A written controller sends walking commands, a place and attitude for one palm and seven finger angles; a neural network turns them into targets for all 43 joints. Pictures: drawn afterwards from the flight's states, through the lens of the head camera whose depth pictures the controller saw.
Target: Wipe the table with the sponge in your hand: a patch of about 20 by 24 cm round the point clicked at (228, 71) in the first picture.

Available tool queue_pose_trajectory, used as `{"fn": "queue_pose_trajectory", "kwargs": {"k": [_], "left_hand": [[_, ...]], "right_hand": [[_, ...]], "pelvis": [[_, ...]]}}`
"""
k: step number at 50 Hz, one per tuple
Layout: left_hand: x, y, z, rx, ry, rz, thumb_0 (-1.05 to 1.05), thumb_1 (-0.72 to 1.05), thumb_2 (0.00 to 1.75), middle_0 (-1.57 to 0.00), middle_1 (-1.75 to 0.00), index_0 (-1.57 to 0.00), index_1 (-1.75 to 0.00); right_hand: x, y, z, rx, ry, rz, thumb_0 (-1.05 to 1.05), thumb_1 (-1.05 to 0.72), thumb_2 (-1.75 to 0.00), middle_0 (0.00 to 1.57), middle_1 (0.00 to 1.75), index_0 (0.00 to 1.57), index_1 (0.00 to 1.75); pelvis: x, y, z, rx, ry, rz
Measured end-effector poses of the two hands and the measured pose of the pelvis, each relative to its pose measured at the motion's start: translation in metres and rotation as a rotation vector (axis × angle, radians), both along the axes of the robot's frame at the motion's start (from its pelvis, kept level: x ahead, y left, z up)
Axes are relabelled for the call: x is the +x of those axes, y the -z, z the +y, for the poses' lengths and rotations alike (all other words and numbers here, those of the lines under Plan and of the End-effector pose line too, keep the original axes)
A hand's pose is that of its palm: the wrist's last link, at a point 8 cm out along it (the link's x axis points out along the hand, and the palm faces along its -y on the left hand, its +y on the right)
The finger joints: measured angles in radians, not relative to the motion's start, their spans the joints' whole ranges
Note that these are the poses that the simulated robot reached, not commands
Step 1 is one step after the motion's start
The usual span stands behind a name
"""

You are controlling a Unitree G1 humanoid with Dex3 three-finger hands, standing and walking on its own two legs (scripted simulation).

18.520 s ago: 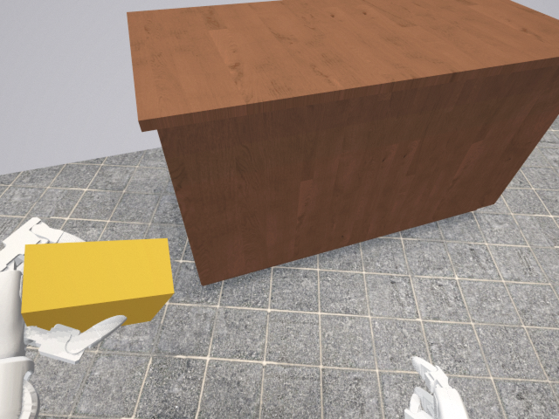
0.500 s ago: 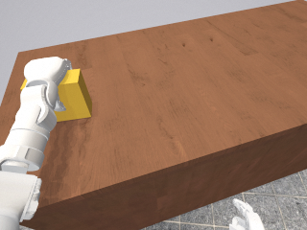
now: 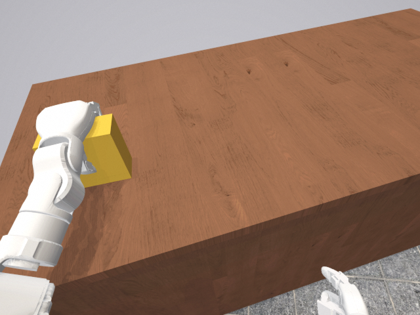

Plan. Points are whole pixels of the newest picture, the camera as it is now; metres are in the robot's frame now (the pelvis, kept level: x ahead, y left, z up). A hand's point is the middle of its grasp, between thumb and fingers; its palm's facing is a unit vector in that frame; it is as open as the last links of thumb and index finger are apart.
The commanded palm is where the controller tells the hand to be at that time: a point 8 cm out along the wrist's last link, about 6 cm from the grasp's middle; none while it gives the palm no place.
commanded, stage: wipe back along the middle lane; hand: left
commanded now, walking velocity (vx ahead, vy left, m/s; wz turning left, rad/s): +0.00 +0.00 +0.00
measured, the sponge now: (93, 160) +0.37 +0.28 +0.11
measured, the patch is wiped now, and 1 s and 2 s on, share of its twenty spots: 0.40 0.55 0.60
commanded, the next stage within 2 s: slide across to the third lane in 1.24 s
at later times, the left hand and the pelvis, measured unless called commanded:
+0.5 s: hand (81, 153) +0.34 +0.27 +0.16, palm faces +0.08 +0.00 -1.00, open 10.2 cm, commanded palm +0.29 +0.25 +0.18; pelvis -0.01 +0.00 +0.00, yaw +0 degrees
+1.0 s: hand (81, 172) +0.30 +0.25 +0.16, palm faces +0.18 -0.06 -0.98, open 10.2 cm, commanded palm +0.25 +0.24 +0.18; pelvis +0.00 +0.00 +0.00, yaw -1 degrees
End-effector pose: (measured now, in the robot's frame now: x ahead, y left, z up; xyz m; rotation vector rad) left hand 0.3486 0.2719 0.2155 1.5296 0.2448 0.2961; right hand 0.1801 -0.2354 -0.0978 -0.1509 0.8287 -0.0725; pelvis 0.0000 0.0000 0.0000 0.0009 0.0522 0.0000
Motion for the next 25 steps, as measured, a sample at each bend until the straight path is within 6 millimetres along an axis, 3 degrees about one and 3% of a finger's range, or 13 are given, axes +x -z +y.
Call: {"fn": "queue_pose_trajectory", "kwargs": {"k": [7,25], "left_hand": [[-0.017,0.001,-0.004,0.002,0.007,-0.013,0.0,-0.52,1.03,-0.7,-1.33,-0.74,-1.34],[-0.029,0.003,-0.011,0.015,-0.006,-0.041,-0.01,-0.51,1.03,-0.69,-1.34,-0.73,-1.34]], "right_hand": [[0.008,-0.006,0.007,0.009,-0.02,-0.043,0.01,-0.91,-0.9,0.2,0.3,0.2,0.29],[0.006,-0.003,0.019,0.047,-0.037,-0.046,0.01,-0.91,-0.9,0.2,0.3,0.2,0.3]], "pelvis": [[-0.006,0.0,0.0,0.001,-0.004,-0.017],[-0.007,0.001,0.001,0.002,0.0,-0.024]]}}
